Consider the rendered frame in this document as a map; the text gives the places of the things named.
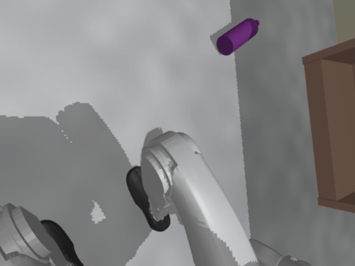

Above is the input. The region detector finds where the right robot arm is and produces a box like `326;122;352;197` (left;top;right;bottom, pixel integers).
278;255;311;266

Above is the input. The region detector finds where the bookshelf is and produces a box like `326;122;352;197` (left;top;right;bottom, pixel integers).
302;38;355;213

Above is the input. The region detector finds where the right robot hand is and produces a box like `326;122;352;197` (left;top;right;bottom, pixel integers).
249;239;284;266

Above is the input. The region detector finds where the left robot foot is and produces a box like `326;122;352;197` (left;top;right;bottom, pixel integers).
40;220;84;266

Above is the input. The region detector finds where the right robot foot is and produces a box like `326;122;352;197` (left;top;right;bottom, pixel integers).
126;166;170;232

